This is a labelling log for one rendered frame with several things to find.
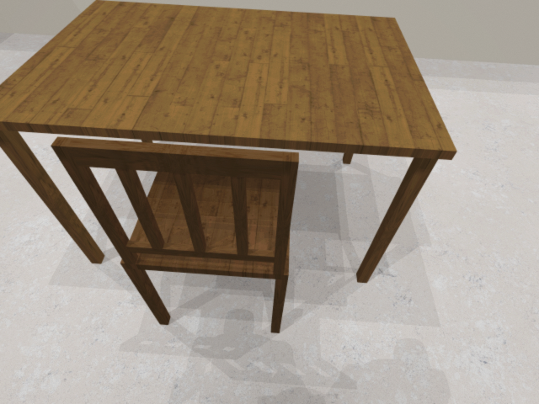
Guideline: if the table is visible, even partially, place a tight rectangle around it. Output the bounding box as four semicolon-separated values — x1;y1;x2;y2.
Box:
0;0;457;283

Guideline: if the chair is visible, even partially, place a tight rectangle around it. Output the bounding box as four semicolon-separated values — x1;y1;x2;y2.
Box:
51;136;299;333

